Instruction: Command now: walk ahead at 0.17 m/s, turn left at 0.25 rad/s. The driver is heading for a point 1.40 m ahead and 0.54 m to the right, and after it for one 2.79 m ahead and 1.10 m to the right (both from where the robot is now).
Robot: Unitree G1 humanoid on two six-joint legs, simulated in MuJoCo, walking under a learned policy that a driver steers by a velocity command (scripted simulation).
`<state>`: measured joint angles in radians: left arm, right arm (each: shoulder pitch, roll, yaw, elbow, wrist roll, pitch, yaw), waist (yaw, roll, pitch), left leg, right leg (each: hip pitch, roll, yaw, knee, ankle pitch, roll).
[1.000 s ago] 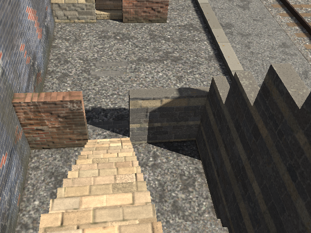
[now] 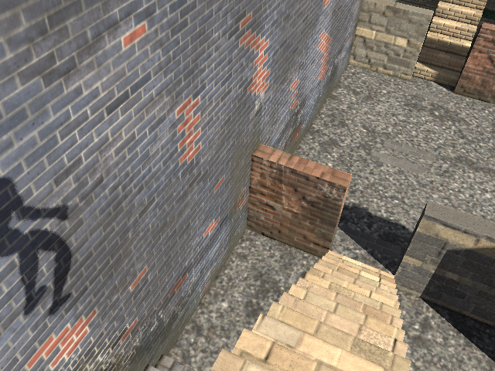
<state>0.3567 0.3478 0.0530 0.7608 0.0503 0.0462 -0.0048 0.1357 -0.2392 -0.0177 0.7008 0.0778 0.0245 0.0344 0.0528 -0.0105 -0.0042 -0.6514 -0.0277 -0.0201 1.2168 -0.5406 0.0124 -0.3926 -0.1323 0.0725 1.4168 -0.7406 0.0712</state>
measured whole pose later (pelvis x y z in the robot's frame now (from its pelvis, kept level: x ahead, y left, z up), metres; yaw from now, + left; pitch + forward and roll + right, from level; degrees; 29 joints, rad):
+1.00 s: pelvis +0.43 +0.03 -0.32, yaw -20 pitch +0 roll -2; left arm 0.44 0.19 0.04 0.99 -0.02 -0.02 0.04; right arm 0.33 -0.22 0.00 0.91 -0.02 -0.06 0.03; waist 0.07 0.06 -0.10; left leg -0.26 0.03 -0.01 0.43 -0.12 0.01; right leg -0.49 0.22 0.07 1.86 -0.89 -0.16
